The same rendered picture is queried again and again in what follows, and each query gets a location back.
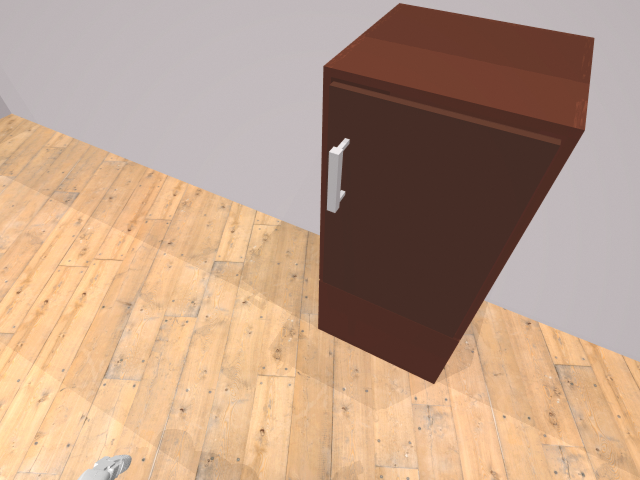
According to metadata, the cupboard door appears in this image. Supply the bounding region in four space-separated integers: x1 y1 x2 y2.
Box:
323 81 561 338

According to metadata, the handle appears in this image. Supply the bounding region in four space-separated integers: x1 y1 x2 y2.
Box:
327 138 350 213

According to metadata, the robot left hand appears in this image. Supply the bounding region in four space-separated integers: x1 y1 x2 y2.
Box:
77 455 132 480

